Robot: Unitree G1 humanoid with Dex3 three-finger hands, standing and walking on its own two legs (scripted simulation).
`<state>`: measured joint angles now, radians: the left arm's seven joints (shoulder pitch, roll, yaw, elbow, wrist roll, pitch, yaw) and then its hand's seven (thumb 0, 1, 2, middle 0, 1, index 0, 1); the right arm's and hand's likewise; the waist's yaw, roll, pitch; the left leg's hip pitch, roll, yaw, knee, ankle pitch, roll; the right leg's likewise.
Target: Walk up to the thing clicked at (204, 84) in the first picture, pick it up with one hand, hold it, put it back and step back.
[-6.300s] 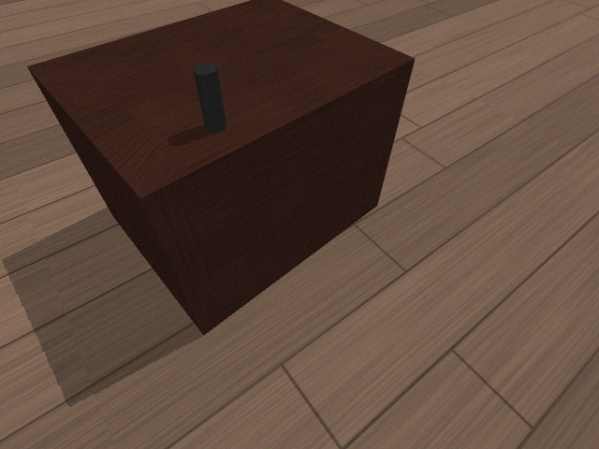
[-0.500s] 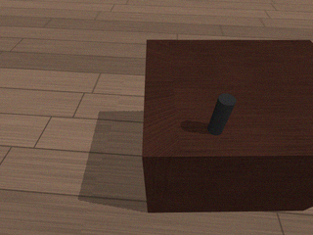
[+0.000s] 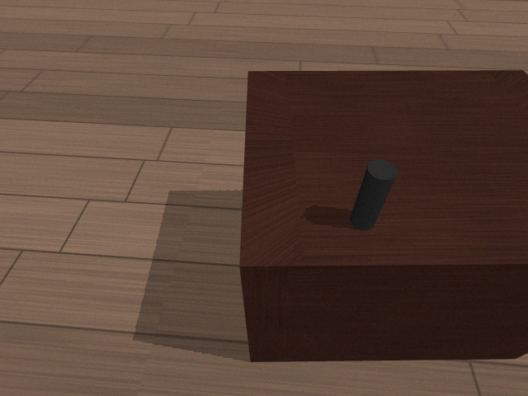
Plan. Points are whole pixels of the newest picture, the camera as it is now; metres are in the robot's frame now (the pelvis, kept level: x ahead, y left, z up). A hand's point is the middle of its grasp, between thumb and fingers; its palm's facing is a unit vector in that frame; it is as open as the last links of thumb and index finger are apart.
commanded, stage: stand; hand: right
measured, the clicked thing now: (371, 197) +0.46 -0.21 -0.01
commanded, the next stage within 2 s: rise first in 0.50 s
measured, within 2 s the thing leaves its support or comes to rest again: neither
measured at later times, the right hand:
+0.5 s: hand out of the picture +0.06 -0.26 -0.16, palm faces -0.03 +0.94 -0.33, open 7.4 cm
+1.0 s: hand (424, 363) +0.19 -0.25 -0.10, palm faces +0.21 +0.92 -0.34, open 14.1 cm
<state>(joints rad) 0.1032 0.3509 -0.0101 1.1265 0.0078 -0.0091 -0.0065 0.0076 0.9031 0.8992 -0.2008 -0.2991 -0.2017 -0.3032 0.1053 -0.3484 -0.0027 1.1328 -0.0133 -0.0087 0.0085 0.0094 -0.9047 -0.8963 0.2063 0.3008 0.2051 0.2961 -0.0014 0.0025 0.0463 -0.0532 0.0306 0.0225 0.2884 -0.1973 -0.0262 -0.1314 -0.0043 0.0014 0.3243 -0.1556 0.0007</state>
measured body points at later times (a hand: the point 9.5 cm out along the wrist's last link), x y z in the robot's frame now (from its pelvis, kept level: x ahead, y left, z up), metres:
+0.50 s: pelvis +0.00 +0.00 +0.00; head +0.01 -0.01 +0.45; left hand +0.07 +0.30 -0.13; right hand +0.06 -0.31 -0.14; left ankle -0.02 +0.13 -0.75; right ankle +0.01 -0.12 -0.75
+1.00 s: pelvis +0.00 +0.01 -0.01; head +0.01 +0.01 +0.44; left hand +0.14 +0.28 -0.11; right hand +0.17 -0.30 -0.07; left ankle -0.02 +0.13 -0.75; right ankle +0.01 -0.12 -0.75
